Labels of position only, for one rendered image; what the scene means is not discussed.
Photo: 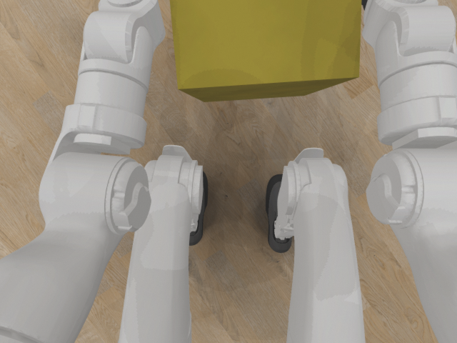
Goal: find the left robot upper arm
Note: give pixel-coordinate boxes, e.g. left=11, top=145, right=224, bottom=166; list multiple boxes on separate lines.
left=0, top=152, right=151, bottom=343

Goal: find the right robot shin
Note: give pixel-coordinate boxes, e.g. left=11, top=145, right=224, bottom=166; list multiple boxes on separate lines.
left=274, top=148, right=348, bottom=239

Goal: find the right robot upper arm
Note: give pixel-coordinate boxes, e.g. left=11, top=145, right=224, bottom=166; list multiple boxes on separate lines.
left=366, top=149, right=457, bottom=343

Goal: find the robot left forearm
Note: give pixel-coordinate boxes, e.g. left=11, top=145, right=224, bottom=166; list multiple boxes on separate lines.
left=39, top=0, right=166, bottom=208

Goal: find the robot right forearm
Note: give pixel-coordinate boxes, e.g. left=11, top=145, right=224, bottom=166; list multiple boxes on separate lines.
left=362, top=0, right=457, bottom=150

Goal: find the robot right thigh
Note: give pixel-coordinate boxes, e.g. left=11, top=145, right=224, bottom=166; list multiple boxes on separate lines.
left=280, top=158, right=366, bottom=343

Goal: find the carton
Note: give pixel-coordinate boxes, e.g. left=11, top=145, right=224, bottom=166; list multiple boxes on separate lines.
left=170, top=0, right=362, bottom=102

